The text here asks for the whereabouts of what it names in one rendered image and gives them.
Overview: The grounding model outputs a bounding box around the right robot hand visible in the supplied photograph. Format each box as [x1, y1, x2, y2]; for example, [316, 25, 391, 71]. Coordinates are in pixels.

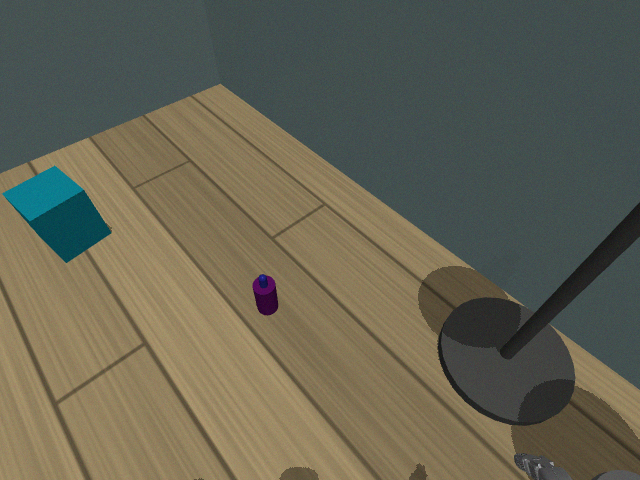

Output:
[514, 453, 572, 480]

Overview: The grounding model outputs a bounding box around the coat stand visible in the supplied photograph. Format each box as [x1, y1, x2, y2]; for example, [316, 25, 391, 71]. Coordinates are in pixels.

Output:
[438, 202, 640, 426]

